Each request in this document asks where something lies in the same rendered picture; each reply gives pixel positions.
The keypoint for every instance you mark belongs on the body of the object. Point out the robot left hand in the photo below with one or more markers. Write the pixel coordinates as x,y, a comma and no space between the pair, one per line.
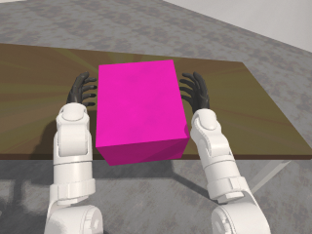
76,93

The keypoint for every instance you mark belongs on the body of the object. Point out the robot left upper arm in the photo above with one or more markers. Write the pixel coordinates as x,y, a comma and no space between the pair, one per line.
76,220

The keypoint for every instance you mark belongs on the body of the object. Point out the right robot forearm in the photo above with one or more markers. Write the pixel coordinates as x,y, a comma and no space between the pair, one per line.
225,184

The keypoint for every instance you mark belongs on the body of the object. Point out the left robot forearm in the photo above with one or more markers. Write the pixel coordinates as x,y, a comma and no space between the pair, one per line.
73,156

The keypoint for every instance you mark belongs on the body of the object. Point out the table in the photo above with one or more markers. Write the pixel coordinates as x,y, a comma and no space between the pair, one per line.
35,82

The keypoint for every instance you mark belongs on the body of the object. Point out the carton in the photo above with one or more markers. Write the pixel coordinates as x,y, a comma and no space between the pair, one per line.
140,115

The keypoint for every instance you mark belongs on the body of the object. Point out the robot right hand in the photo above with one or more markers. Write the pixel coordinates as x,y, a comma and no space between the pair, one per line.
199,94

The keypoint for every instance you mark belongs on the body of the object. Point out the robot right upper arm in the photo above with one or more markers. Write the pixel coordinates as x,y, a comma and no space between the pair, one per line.
239,218

